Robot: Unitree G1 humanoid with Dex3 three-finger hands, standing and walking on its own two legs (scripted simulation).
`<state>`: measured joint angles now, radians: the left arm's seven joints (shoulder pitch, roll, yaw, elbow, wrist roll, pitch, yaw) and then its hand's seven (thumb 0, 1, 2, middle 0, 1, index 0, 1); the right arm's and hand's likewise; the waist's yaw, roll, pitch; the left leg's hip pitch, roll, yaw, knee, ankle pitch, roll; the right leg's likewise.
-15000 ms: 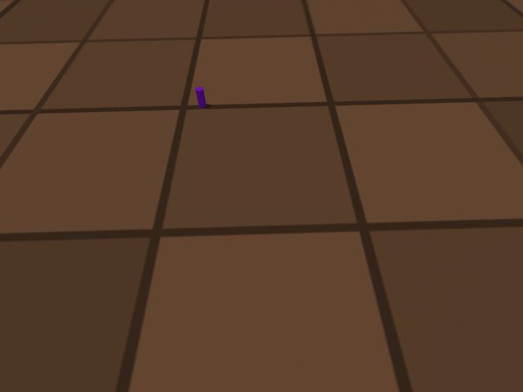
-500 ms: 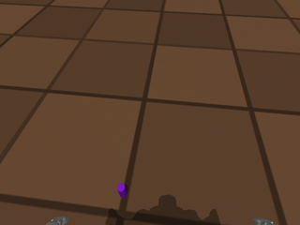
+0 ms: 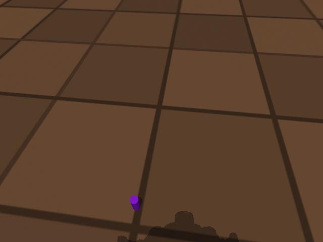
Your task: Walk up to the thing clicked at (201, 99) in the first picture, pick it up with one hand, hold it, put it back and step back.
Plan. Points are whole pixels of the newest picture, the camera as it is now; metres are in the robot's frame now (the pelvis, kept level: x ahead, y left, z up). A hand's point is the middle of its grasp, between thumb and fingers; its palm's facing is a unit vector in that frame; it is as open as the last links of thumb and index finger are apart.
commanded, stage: stand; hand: left
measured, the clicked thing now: (135, 203) +0.42 +0.20 -0.72
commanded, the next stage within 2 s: none
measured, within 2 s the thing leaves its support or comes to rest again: neither
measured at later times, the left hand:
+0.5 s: hand out of the picture +0.09 +0.25 -0.16, palm faces -0.03 -0.94 -0.33, open 7.4 cm
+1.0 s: hand out of the picture +0.09 +0.25 -0.16, palm faces -0.03 -0.94 -0.34, open 7.4 cm
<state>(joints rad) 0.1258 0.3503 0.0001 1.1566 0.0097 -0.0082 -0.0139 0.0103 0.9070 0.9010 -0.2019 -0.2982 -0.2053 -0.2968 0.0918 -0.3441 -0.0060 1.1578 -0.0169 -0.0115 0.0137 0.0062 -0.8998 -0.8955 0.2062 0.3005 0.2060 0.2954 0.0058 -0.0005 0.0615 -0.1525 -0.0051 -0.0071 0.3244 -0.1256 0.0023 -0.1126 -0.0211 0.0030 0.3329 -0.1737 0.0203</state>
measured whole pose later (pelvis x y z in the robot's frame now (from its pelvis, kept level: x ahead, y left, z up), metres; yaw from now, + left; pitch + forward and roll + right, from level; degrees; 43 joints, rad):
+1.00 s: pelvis +0.01 +0.00 +0.00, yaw +0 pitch -3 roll +0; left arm 0.12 0.35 -0.01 1.13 0.01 -0.01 -0.01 0.01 0.91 0.90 -0.20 -0.30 -0.21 -0.30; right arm 0.09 -0.35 0.00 1.15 -0.01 -0.01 0.01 0.01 -0.90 -0.90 0.21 0.30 0.21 0.30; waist 0.00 0.00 0.05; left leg -0.13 0.00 0.00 0.32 -0.15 0.00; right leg -0.09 -0.02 0.01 0.32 -0.19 0.02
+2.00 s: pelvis +0.02 +0.00 +0.00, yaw +0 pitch -3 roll +0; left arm 0.12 0.35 0.00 1.12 0.01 -0.01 -0.01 0.01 0.91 0.90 -0.20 -0.30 -0.21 -0.30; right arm 0.10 -0.35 0.01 1.13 -0.01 -0.01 0.00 0.01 -0.90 -0.90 0.21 0.30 0.21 0.30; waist 0.00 0.00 0.06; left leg -0.12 0.00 -0.01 0.32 -0.16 -0.01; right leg -0.08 -0.01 0.00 0.31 -0.19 0.01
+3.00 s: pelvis +0.02 +0.00 -0.09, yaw -1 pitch +17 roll -2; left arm 0.23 0.31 0.12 0.50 0.25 0.17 0.02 0.00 -0.49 0.95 -0.11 -1.04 -0.12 -1.04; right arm 0.19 -0.24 -0.03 0.57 0.00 -0.12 -0.03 0.01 -0.93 -0.91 0.20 0.30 0.20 0.30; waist -0.02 0.00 -0.09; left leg -0.91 0.02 -0.03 1.12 -0.50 0.00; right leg -0.84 0.01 -0.01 1.07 -0.53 0.02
